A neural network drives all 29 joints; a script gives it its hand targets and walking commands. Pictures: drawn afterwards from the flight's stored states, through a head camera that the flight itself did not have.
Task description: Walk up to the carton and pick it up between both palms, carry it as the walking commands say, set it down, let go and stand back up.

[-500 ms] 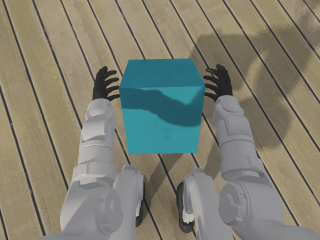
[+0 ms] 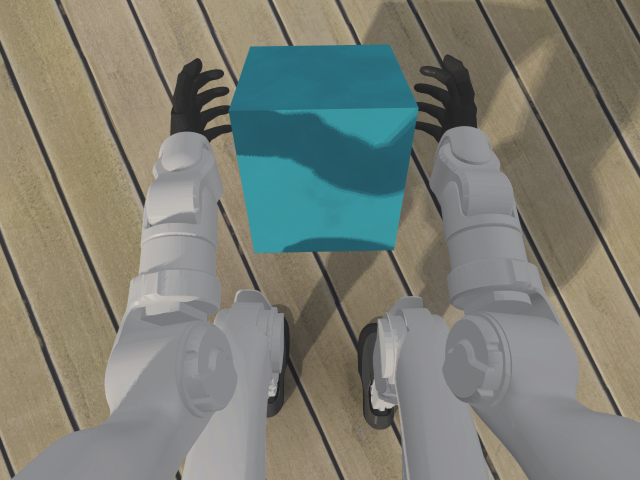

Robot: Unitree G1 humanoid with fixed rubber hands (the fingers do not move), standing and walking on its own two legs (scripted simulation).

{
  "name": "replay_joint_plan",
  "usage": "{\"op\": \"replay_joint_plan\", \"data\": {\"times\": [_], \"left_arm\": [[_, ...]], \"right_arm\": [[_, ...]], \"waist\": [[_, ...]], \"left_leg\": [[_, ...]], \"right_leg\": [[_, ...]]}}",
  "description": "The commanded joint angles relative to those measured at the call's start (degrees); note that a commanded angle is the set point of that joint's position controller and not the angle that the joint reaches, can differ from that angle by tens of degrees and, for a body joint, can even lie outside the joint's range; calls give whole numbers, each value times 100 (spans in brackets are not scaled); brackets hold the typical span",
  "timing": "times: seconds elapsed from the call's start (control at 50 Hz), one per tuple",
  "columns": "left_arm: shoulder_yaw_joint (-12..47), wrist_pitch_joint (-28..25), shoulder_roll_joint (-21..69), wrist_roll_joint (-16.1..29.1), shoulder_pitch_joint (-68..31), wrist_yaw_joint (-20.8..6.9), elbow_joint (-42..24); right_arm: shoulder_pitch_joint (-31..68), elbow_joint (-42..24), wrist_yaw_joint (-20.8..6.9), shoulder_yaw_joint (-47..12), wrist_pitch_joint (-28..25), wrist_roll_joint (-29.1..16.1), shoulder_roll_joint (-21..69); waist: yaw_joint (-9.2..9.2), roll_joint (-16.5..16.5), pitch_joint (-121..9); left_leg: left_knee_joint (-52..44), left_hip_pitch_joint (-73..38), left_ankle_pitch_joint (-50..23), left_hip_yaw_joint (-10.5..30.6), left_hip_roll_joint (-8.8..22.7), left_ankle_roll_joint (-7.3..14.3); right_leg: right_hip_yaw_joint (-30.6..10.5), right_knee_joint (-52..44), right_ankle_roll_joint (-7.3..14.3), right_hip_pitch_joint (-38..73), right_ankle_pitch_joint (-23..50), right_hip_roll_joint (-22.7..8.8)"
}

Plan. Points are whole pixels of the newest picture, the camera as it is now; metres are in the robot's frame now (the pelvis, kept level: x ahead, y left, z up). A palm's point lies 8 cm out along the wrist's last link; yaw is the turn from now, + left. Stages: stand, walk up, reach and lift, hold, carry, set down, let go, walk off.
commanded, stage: set down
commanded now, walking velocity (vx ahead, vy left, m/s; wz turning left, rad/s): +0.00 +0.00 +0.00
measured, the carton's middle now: (322, 148) +0.53 +0.03 -0.24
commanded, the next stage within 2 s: none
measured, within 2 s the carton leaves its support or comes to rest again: neither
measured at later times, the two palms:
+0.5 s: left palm (212, 140) +0.51 +0.17 -0.18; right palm (430, 136) +0.53 -0.12 -0.18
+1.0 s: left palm (212, 112) +0.56 +0.18 -0.20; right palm (429, 110) +0.58 -0.12 -0.20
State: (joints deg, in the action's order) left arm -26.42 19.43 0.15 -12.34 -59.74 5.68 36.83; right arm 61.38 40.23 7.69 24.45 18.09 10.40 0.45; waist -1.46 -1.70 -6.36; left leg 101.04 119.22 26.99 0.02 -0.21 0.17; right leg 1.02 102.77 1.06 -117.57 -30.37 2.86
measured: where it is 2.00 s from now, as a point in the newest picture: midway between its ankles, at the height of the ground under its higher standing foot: (323, 387)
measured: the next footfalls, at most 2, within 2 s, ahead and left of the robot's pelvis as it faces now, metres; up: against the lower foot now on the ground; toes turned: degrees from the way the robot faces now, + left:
none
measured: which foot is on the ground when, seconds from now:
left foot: down 0.00-1.00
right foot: down 0.00-1.00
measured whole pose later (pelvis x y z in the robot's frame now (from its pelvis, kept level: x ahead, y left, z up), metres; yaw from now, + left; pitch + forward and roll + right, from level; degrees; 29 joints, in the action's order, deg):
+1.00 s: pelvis +0.00 +0.00 -0.09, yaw +0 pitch +43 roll +0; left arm -31.9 15.6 -8.2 -14.0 -81.4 -2.3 44.4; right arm 83.0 47.7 0.1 28.7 14.9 11.4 -8.1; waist -1.0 -1.3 10.0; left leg 119.2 132.0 30.2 -0.8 -0.8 0.6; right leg 0.8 121.5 0.4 -130.0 -34.4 2.8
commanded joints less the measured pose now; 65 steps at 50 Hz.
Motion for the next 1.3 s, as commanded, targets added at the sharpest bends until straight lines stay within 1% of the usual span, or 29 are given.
{"op": "replay_joint_plan", "data": {"times": [0.0,0.26,0.52,0.56,0.64,0.82,0.88,0.94,1.04,1.28], "left_arm": [[3016,-186,5167,918,-3870,-1671,-4],[3102,-253,4900,1101,-4295,-1670,-20],[3192,-427,4528,1291,-4675,-1611,54],[3111,-405,4413,1219,-4569,-1618,284],[2682,-333,4285,938,-4362,-1711,781],[1813,-85,3801,425,-3971,-1885,1739],[1537,13,3633,227,-3719,-1935,2023],[1385,85,3577,89,-3470,-1972,2150],[1293,163,3562,-46,-3054,-2013,2287],[1183,132,3466,-199,-2193,-2027,2418]], "right_arm": [[3883,-70,-1667,-2897,-162,-872,5327],[4331,-118,-1631,-3016,-242,-1074,5035],[4729,-55,-1571,-3110,-406,-1288,4641],[4619,204,-1579,-3021,-381,-1216,4521],[4366,682,-1674,-2606,-301,-978,4410],[3961,1533,-1877,-1782,-71,-470,3844],[3754,1763,-1936,-1519,18,-296,3636],[3575,1830,-1983,-1391,79,-192,3546],[3268,1909,-2030,-1313,145,-92,3507],[2442,2096,-2053,-1171,127,119,3433]], "waist": [[-159,63,-6316],[-164,56,-6392],[-177,75,-6169],[-170,81,-5765],[-113,77,-4777],[49,88,-3209],[89,84,-2778],[97,95,-2623],[110,111,-2410],[121,111,-2033]], "left_leg": [[-561,-3700,-1475,-197,-817,-57],[20,-3373,-1667,-225,-778,-56],[594,-3189,-1786,-221,-720,-64],[637,-3035,-1601,-224,-703,-67],[673,-2532,-1099,-215,-680,-16],[798,-1820,-294,-182,-619,40],[842,-1666,-146,-177,-607,48],[871,-1659,-159,-188,-605,38],[911,-1629,-311,-205,-615,16],[906,-1437,-980,-137,-623,-42]], "right_leg": [[57,-823,-155,2847,1435,768],[120,-245,-173,2504,1591,730],[167,317,-181,2181,1655,678],[175,353,-189,2012,1464,659],[156,393,-175,1532,1047,641],[106,544,-146,825,346,532],[94,596,-137,707,198,503],[105,646,-134,747,189,488],[116,697,-140,817,299,474],[73,685,-130,802,799,492]]}}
